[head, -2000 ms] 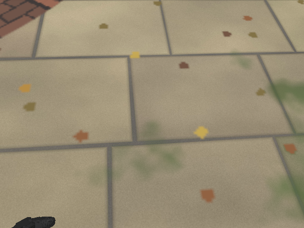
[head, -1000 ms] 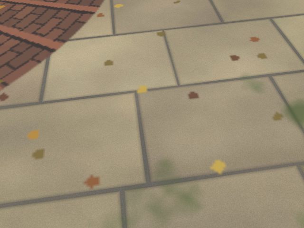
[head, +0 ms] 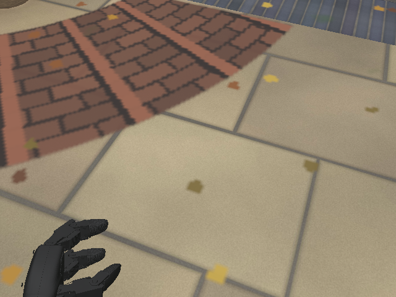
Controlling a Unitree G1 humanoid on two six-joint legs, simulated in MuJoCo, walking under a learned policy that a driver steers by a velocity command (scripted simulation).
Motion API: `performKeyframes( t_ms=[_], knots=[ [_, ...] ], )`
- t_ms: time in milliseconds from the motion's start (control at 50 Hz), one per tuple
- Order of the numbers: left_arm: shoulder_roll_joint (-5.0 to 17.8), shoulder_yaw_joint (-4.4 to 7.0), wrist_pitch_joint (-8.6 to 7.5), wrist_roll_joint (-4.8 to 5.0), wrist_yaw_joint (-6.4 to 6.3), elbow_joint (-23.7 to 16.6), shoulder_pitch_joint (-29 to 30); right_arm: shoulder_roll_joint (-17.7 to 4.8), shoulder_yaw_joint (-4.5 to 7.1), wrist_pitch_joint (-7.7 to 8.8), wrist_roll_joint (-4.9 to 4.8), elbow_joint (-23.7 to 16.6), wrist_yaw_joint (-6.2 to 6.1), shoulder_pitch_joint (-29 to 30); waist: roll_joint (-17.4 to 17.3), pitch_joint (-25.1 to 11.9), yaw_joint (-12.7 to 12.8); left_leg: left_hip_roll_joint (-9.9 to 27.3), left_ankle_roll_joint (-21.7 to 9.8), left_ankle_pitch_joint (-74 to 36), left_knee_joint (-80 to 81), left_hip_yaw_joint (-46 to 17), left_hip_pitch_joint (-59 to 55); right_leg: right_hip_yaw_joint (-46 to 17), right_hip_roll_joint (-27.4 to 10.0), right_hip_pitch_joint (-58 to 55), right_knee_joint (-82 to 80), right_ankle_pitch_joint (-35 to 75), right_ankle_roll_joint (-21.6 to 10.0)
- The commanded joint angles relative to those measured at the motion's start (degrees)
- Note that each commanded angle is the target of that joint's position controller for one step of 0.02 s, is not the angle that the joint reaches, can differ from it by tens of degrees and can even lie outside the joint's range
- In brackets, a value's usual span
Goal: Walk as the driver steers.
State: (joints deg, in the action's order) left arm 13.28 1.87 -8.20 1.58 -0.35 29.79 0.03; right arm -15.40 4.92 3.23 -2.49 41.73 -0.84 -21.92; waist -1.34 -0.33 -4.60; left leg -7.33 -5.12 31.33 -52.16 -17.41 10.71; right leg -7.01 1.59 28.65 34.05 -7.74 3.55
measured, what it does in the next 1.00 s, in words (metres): walks ahead: left foot, then right foot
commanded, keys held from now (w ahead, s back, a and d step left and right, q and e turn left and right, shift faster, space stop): w+q+shift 0.30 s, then e+shift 0.70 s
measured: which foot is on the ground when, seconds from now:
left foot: up 0.00-0.40, down 0.42-0.88, up 0.90-1.00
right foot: down 0.00-0.42, up 0.44-0.86, down 0.88-1.00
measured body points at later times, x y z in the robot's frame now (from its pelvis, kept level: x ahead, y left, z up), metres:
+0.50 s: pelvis +0.38 +0.05 +0.00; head +0.42 +0.07 +0.45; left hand +0.27 +0.29 -0.13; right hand +0.68 -0.06 -0.07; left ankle +0.47 +0.16 -0.71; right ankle +0.20 -0.18 -0.59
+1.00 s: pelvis +0.56 +0.04 +0.02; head +0.61 +0.02 +0.46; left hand +0.68 +0.34 -0.07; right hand +0.77 -0.22 -0.08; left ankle +0.50 +0.19 -0.62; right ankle +0.64 -0.03 -0.71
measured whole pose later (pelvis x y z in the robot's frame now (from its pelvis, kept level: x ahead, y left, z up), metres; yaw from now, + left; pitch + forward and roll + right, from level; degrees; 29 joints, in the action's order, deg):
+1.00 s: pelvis +0.56 +0.04 +0.02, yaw -2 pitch +2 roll +2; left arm 18.0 4.8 0.2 0.4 1.1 36.5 -13.8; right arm -16.4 3.9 0.2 0.2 41.2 -1.0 -0.4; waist -0.8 4.7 2.5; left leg -1.0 1.5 29.5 -67.9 -1.3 27.4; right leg -0.4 2.4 26.6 34.6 -10.1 -4.4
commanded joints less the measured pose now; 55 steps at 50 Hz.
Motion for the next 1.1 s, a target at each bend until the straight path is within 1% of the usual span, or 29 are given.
performKeyframes(
  t_ms=[20, 40, 60, 80, 140, 160, 260, 320, 360, 400, 420, 440, 460, 480, 500, 520, 560, 620, 700, 840, 860, 880, 900, 920, 940, 960, 980, 1020, 1100],
  knots=[
    [13.28, 5.58, -0.09, -2.03, 0.65, 0.98, -21.39, -0.66, -2.07, 1.26, -3.23, -7.59, 0.09, -2.54, 22.96, -14.25, 9.47, 6.69, 0.96, -5.56, -36.8, 6.61, 47.39, -54.99, -26.92, -51.94, -20.15, -51.92, -17.28],
    [8.69, 4.56, 0.73, -1.35, 0.21, 1.36, -19.76, -3.0, -1.84, 0.61, -1.38, -8.2, 0.18, 3.97, 14.84, -6.99, 11.0, 8.35, 1.15, -9.88, -38.55, 9.16, 48.65, -42.18, -23.83, -45.83, -18.73, -43.07, -14.98],
    [7.61, 4.1, 1.38, -1.72, 0.08, 2.93, -19.82, -3.29, -1.65, 0.23, 0.52, -8.86, 0.56, 7.94, 5.24, -3.12, 10.79, 10.38, 1.13, -12.26, -36.36, 10.46, 45.68, -30.63, -20.91, -38.81, -17.65, -29.26, -13.47],
    [7.19, 3.86, 1.6, -2.14, 0.15, 4.36, -18.75, -3.39, -1.25, 0.09, 1.62, -10.23, 0.91, 11.3, 2.87, -0.05, 9.75, 12.06, 0.98, -13.79, -32.62, 10.36, 42.94, -22.69, -18.16, -32.79, -17.59, -19.36, -12.17],
    [4.07, 2.69, 1.4, -1.51, 0.59, 8.39, -17.01, -1.62, -1.62, -1.5, -0.22, -12.18, 2.19, 12.44, 5.97, 3.35, 6.54, 15.6, 1.21, -13.99, -27.72, 10.6, 40.27, -9.21, -15.66, -25.22, -20.0, -7.07, -10.35],
    [4.42, 2.74, 1.38, -1.32, 0.6, 9.51, -17.19, -1.44, -1.86, -1.8, -0.02, -12.71, 2.41, 13.03, 5.6, 3.89, 6.08, 15.92, 1.52, -15.73, -26.96, 10.9, 41.39, -6.33, -15.66, -24.91, -20.76, -3.54, -10.45],
    [9.98, 3.47, 1.04, -2.12, -0.34, 12.11, -17.2, -3.64, -2.23, -1.37, 0.69, -14.56, 3.6, 19.47, 2.75, 7.82, 6.54, 15.42, 2.52, -30.67, -11.13, 15.47, 39.79, 8.52, -14.36, -23.53, -26.04, 6.29, -8.85],
    [11.86, 3.16, 1.48, -1.94, -0.47, 14.67, -22.11, -1.45, -3.14, -0.1, 0.79, -16.04, 5.11, 26.52, 0.46, 10.75, 9.02, 11.62, -0.14, -34.13, 4.62, 21.42, 31.89, 14.57, -13.26, -25.14, -25.9, 23.12, -6.59],
    [15.15, 3.26, 2.11, -1.25, -0.77, 16.61, -26.41, -2.39, -2.48, 1.12, 1.5, -16.48, 5.67, 26.32, 4.41, 7.39, 7.48, 4.16, -1.65, -31.45, 9.93, 25.92, 18.96, 14.67, -14.58, -26.94, -20.14, 56.45, -7.31],
    [18.1, 3.19, 2.91, -0.46, -1.0, 17.65, -25.47, -7.71, 0.49, 1.12, 1.69, -13.09, 4.9, 10.89, 8.91, -1.86, -2.96, 1.73, -5.04, -31.65, 16.8, 23.02, -0.9, 13.85, -16.05, -27.02, -1.94, 68.97, -7.94],
    [17.47, 2.71, 2.73, 0.04, -1.0, 17.1, -22.31, -10.4, 1.73, 0.44, 2.32, -10.55, 3.55, 1.64, 8.33, -4.5, -9.25, 5.25, -6.85, -42.66, 24.97, 18.48, -15.14, 14.75, -13.73, -19.17, 11.7, 61.28, -6.59],
    [8.67, 0.67, 2.4, -2.89, -0.47, 14.8, -25.07, -14.4, 1.33, 0.16, 4.18, -8.14, 2.02, -1.97, -8.0, -12.56, -3.84, 21.79, -9.09, -77.28, 14.21, 2.69, -35.5, 13.04, -3.69, -2.26, 38.39, -19.35, -4.11],
    [8.89, -0.46, 1.22, 0.47, 0.35, 17.03, -34.61, -12.68, 0.08, 0.94, 6.71, -10.67, 2.12, -2.88, -10.46, -34.12, -2.86, 37.98, -21.58, -82.15, 14.8, -20.16, -46.3, -5.94, 2.05, 4.76, 55.52, -32.06, -3.82],
    [15.24, 1.54, 1.41, 1.55, 0.09, 16.44, -25.92, -10.68, 0.34, 0.79, 6.32, -9.51, 2.35, -2.27, -1.19, -33.29, -5.89, 32.52, -18.45, -80.44, 20.2, -12.55, -36.97, -7.06, -1.17, 2.33, 53.55, -26.65, -3.18],
    [12.7, 1.28, 1.99, 2.31, -0.17, 13.74, -22.0, -10.03, 0.04, 1.33, 4.71, -7.93, 2.61, 2.05, -0.89, -20.9, -1.94, 30.14, -15.88, -71.91, 23.06, -4.98, -28.26, -3.44, -4.16, 6.85, 47.44, -23.33, -2.27],
    [10.44, 0.93, 2.82, 1.27, -0.85, 14.27, -20.12, -7.6, -0.54, 1.87, 3.45, -6.94, 2.49, 6.18, 3.8, -12.78, 0.91, 27.27, -13.15, -65.38, 26.29, -0.6, -17.92, -0.47, -6.82, 7.59, 43.14, -20.73, -1.13],
    [9.14, 1.6, 5.82, 0.64, -0.92, 15.8, -23.89, -4.54, -1.27, 2.35, 3.88, -6.54, 2.59, 11.34, 0.51, -6.96, 5.63, 25.19, -11.77, -59.59, 32.57, 7.63, -2.56, 1.01, -8.8, 0.08, 41.04, -17.69, 0.38],
    [6.21, 1.84, 8.61, 0.27, -1.59, 13.67, -23.43, -4.64, -0.88, 2.61, 4.17, -5.74, 1.83, 17.81, -2.89, -2.71, 8.75, 24.71, -10.99, -55.08, 38.13, 16.87, 8.41, 3.25, -9.65, -1.13, 35.31, -14.91, 2.51],
    [5.68, 1.77, 8.94, -0.78, -0.38, 11.34, -19.1, -6.02, -0.22, 1.38, 3.94, -4.51, -0.46, 20.06, -3.09, -3.64, 7.9, 21.57, -8.29, -47.54, 37.13, 26.84, 6.2, 6.13, -9.87, -2.52, 20.13, 2.9, 1.18],
    [9.89, 4.06, 10.74, -0.9, 2.47, 6.02, -14.43, -8.7, 1.29, -1.73, 0.49, -2.46, -0.54, 19.74, -3.22, -1.88, 7.16, 26.22, -2.85, -41.45, 25.9, 28.91, -2.69, 12.0, -6.58, -4.45, 5.4, -1.91, -4.9],
    [10.72, 4.84, 10.61, -1.18, 2.1, 6.41, -17.15, -7.96, 1.29, -2.01, -0.04, -2.03, -0.47, 19.36, -1.38, -2.67, 8.42, 24.48, -0.47, -43.01, 19.2, 30.51, -2.06, 13.13, -4.29, -8.9, 1.51, -0.36, -6.85],
    [14.93, 6.63, 10.17, -1.61, 1.29, 7.35, -22.24, -7.09, 1.28, -2.34, 0.52, -1.51, -0.27, 16.58, 6.58, -2.88, 9.9, 19.99, 3.06, -36.45, 5.84, 31.64, 3.27, 8.01, -3.9, -16.65, -3.87, 18.05, -10.08],
    [22.58, 8.21, 9.81, -1.67, 0.32, 5.68, -20.33, -4.78, 0.6, -2.45, 3.42, -3.8, -0.04, 14.44, 24.42, -1.55, 5.53, 9.14, 8.82, 2.3, -12.79, 31.36, 21.6, -14.82, -14.74, -25.25, -6.61, 44.41, -18.62],
    [21.47, 7.33, 8.15, -3.61, 1.19, 3.28, -20.39, -5.85, 0.24, -2.51, 4.1, -4.79, 0.14, 15.17, 20.54, -12.6, 6.36, 3.47, 9.28, 10.02, -24.25, 16.53, 28.58, -32.54, -20.67, -30.84, -12.54, 28.5, -26.61],
    [19.22, 6.86, 6.93, -3.02, 2.05, 2.55, -19.18, -7.34, 0.51, -2.42, 2.55, -4.73, 0.25, 17.7, 11.56, -13.71, 7.46, 4.93, 7.53, 6.31, -25.66, 11.48, 30.37, -30.45, -20.56, -31.05, -15.02, 18.21, -25.03],
    [17.4, 6.51, 6.43, -1.54, 1.83, 2.33, -17.03, -6.8, 0.46, -2.27, 2.1, -4.96, -0.05, 19.7, 6.93, -10.47, 6.43, 5.97, 6.23, 1.22, -23.17, 10.57, 31.41, -27.08, -18.11, -28.53, -15.02, 10.88, -22.06],
    [15.41, 6.01, 6.82, -0.26, 1.17, 1.83, -14.41, -6.9, 0.55, -2.3, 2.83, -4.47, -0.6, 20.69, 3.7, -7.7, 5.34, 7.21, 5.98, -2.7, -19.33, 9.99, 31.53, -23.83, -16.19, -24.99, -15.14, 6.91, -19.58],
    [13.37, 5.4, 8.13, -0.59, -0.77, -0.23, -10.42, -7.26, 0.75, -2.53, 3.2, -4.34, -0.78, 21.84, 5.81, -7.39, 3.67, 7.14, 6.09, -7.81, -11.5, 9.45, 25.81, -19.13, -12.21, -19.27, -15.23, 6.26, -16.62],
    [14.86, 6.32, 9.49, -0.83, -2.44, -1.27, -12.01, -4.39, -0.12, -2.48, 2.35, -2.66, -0.4, 21.87, 5.62, -9.37, 4.46, 3.65, 8.59, -10.76, 1.28, 9.28, 22.4, -18.57, -9.61, -20.52, -13.53, 9.51, -15.52]
  ],
)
